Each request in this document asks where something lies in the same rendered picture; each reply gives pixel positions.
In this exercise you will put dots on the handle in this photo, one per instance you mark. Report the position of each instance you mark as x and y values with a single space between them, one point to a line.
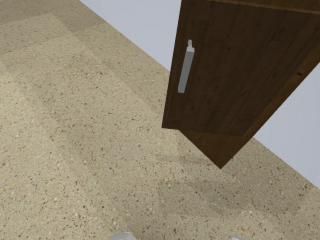
186 67

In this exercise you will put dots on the cupboard door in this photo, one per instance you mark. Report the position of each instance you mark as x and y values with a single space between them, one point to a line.
244 53

